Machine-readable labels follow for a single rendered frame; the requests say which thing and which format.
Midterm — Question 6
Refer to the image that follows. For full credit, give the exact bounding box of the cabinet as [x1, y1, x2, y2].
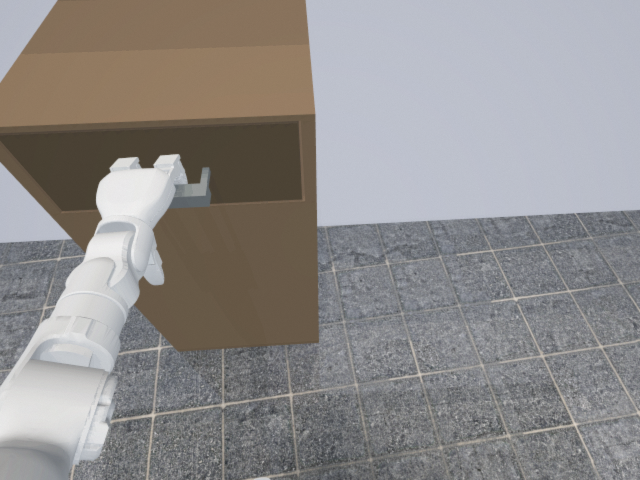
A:
[0, 0, 319, 352]

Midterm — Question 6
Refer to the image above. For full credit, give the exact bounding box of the left robot forearm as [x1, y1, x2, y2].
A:
[0, 215, 154, 411]

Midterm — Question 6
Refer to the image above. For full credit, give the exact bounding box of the drawer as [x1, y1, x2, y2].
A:
[0, 121, 302, 211]

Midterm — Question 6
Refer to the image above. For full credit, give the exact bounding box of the left robot upper arm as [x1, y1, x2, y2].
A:
[0, 359, 118, 480]

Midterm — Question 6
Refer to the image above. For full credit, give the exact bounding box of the handle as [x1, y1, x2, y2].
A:
[168, 167, 211, 209]

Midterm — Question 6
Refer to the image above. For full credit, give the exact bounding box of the robot left hand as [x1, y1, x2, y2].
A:
[96, 154, 188, 285]

